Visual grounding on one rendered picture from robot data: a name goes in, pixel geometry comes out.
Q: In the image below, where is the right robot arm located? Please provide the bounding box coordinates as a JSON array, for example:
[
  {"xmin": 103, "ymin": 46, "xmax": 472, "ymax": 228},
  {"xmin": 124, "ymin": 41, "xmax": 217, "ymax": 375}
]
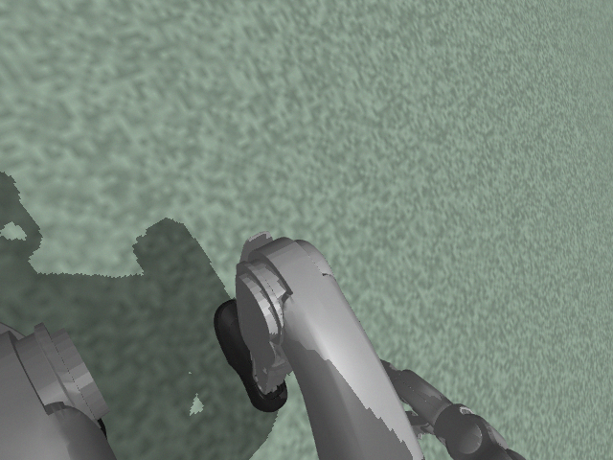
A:
[{"xmin": 434, "ymin": 403, "xmax": 526, "ymax": 460}]

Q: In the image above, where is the right robot hand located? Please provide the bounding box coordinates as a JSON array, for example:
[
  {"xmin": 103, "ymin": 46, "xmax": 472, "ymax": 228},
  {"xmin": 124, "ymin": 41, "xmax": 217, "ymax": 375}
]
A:
[{"xmin": 380, "ymin": 359, "xmax": 453, "ymax": 440}]

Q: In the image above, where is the right robot foot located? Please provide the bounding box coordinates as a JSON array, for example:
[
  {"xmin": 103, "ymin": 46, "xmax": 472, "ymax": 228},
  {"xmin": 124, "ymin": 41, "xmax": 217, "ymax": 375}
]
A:
[{"xmin": 214, "ymin": 299, "xmax": 287, "ymax": 412}]

